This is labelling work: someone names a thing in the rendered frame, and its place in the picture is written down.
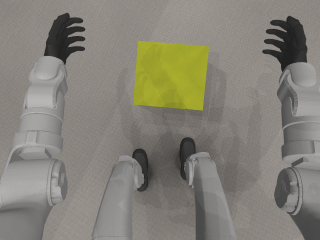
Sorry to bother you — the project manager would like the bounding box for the robot right upper arm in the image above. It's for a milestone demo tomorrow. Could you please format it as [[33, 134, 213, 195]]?
[[274, 167, 320, 240]]

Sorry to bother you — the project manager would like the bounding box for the robot right hand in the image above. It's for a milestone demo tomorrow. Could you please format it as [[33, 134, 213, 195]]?
[[262, 16, 308, 72]]

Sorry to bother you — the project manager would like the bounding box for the right robot thigh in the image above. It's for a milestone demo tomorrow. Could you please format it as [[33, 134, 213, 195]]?
[[186, 157, 238, 240]]

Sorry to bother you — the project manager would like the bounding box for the robot left hand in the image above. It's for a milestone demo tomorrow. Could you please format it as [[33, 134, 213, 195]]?
[[44, 13, 86, 65]]

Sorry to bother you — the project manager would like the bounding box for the carton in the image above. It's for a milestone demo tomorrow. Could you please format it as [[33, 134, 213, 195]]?
[[133, 41, 209, 111]]

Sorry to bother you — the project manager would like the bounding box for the robot left upper arm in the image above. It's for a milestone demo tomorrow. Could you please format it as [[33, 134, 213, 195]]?
[[0, 158, 68, 240]]

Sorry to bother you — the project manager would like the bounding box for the left robot forearm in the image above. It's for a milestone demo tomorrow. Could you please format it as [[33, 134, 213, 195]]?
[[0, 56, 68, 205]]

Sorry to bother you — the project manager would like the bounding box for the right robot shin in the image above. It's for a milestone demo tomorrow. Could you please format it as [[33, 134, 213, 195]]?
[[184, 152, 217, 178]]

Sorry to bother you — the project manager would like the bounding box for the right robot forearm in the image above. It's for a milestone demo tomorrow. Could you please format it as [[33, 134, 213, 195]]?
[[277, 62, 320, 171]]

